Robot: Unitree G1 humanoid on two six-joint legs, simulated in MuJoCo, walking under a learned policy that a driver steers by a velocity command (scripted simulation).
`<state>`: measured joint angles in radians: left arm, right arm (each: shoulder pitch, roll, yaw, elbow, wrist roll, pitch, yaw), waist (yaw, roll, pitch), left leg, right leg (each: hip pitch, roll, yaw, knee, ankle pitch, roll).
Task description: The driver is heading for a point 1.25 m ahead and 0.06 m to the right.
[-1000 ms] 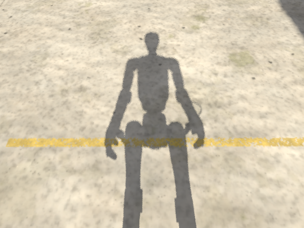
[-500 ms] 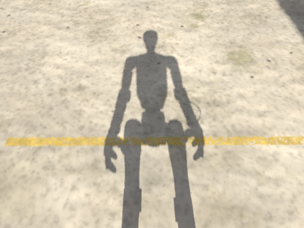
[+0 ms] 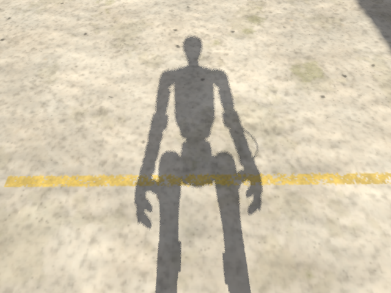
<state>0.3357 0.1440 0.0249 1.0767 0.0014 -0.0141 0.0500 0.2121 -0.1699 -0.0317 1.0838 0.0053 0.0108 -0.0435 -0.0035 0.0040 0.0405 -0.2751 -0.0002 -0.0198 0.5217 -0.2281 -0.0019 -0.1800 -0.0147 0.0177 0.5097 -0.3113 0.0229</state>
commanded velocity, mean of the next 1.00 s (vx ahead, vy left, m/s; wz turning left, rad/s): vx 0.28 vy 0.00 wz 0.00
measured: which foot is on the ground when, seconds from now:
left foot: down 0.00-0.94, up 0.96-1.00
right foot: down 0.00-0.54, up 0.56-0.92, down 0.94-1.00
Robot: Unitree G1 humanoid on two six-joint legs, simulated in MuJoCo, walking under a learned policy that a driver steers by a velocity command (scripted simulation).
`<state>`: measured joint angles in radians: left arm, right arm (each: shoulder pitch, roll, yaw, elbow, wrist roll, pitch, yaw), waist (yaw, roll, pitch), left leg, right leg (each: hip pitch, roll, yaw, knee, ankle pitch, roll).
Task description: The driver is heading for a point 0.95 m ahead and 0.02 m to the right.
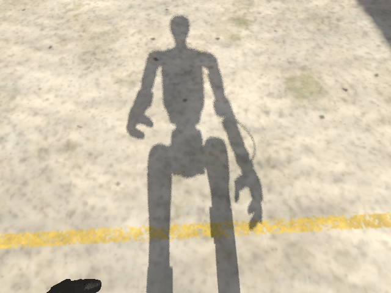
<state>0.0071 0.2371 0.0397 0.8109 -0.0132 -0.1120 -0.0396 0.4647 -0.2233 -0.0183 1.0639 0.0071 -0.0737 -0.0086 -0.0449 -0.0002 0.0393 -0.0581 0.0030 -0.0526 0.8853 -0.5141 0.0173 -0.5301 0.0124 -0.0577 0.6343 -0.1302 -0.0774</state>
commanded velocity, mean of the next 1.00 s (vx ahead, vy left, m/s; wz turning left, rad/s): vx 0.49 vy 0.00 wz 0.00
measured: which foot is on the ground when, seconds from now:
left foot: up 0.00-0.50, down 0.52-1.00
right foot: down 0.00-0.54, up 0.56-1.00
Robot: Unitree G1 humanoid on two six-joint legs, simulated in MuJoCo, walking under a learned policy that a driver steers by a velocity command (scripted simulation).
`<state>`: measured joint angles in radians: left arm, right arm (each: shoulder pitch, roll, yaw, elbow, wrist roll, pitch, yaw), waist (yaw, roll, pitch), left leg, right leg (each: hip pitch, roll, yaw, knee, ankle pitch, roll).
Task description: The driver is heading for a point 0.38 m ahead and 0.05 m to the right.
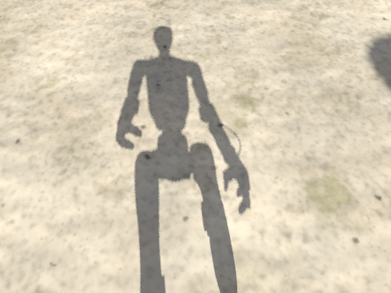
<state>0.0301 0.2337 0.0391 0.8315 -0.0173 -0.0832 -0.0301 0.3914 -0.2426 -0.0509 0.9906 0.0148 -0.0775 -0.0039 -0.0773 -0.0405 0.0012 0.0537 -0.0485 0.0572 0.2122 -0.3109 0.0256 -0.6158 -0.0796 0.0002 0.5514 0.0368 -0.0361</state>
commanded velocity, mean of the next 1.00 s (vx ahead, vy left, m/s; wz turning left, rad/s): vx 0.22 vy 0.00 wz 0.00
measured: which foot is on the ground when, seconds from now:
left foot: down 0.00-0.08, up 0.10-0.52, down 0.54-1.00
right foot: up 0.00-0.04, down 0.06-0.56, up 0.58-0.80, down 0.82-1.00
